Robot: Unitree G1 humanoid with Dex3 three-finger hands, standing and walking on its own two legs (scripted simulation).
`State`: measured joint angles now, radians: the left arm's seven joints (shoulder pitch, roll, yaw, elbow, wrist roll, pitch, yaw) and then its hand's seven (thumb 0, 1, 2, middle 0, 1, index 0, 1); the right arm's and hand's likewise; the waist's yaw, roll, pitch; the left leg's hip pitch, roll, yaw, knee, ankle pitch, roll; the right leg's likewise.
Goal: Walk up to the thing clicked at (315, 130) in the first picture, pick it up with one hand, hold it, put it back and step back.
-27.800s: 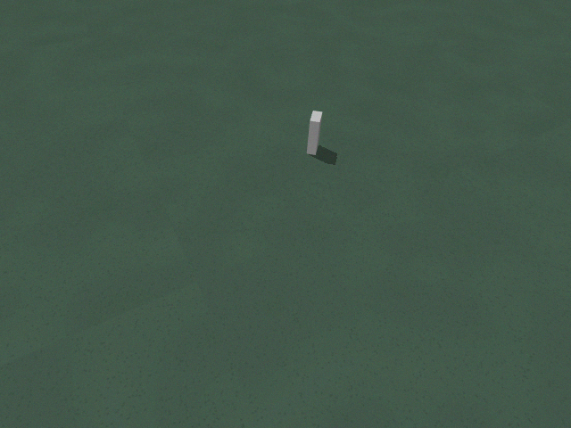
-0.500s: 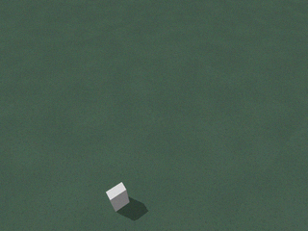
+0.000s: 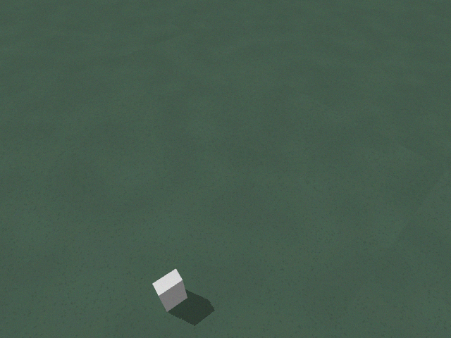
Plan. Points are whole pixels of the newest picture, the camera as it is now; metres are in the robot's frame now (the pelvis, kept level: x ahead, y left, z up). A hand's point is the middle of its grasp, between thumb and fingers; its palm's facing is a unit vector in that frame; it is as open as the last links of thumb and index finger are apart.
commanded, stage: stand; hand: left
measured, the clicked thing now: (171, 291) +0.41 +0.21 -0.68
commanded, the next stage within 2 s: step back in 0.32 s
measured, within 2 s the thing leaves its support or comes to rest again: neither
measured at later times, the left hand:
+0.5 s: hand out of the picture +0.08 +0.26 -0.16, palm faces -0.02 -0.93 -0.38, open 7.4 cm
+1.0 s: hand out of the picture +0.02 +0.29 -0.18, palm faces -0.05 -0.94 -0.34, open 7.4 cm
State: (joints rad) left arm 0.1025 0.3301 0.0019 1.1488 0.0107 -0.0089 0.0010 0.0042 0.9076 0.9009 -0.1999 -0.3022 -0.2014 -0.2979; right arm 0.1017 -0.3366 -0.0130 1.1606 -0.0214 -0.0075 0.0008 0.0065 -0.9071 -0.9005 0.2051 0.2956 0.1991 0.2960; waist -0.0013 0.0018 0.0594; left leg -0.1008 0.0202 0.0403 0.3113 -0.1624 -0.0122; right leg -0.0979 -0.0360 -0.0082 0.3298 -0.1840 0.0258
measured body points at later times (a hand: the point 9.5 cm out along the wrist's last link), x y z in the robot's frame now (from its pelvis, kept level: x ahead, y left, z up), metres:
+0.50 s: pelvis -0.03 -0.01 -0.01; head +0.02 -0.01 +0.43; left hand +0.08 +0.31 -0.14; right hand +0.07 -0.32 -0.14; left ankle +0.01 +0.12 -0.75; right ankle +0.00 -0.13 -0.75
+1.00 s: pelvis -0.12 +0.04 -0.02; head -0.04 +0.07 +0.42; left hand +0.02 +0.34 -0.16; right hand -0.07 -0.28 -0.13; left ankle -0.11 +0.12 -0.75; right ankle -0.12 -0.11 -0.68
